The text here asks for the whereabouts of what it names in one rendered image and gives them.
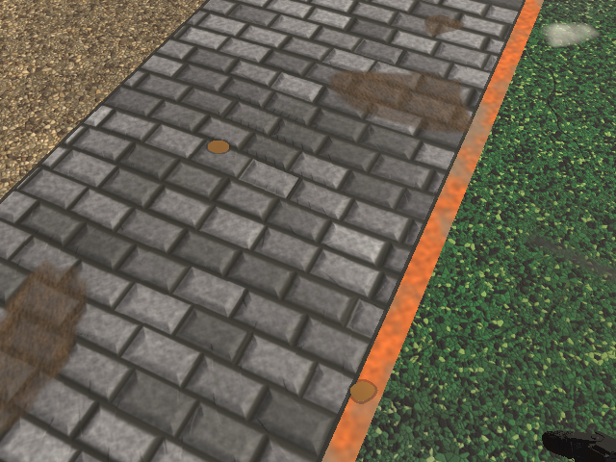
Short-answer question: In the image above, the robot right hand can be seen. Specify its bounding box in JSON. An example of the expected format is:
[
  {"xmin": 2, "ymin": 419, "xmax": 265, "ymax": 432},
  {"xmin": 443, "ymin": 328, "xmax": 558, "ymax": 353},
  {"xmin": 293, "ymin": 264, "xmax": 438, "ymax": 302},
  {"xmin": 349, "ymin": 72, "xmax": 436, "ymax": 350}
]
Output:
[{"xmin": 542, "ymin": 430, "xmax": 616, "ymax": 462}]

